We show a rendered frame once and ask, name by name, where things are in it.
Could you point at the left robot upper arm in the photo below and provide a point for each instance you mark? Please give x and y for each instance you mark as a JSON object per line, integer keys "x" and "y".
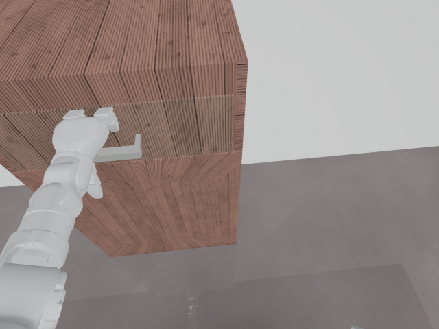
{"x": 31, "y": 297}

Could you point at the left robot hand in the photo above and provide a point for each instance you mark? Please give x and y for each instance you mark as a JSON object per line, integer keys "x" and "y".
{"x": 86, "y": 135}

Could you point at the handle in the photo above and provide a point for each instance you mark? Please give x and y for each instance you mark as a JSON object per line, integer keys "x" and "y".
{"x": 120, "y": 153}

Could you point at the drawer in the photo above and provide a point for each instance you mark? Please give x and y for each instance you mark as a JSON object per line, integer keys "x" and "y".
{"x": 168, "y": 128}

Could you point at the cabinet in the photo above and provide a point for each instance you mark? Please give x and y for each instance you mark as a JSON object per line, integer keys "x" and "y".
{"x": 73, "y": 53}

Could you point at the robot left forearm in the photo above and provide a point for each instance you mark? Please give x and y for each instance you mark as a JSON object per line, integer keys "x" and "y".
{"x": 42, "y": 237}

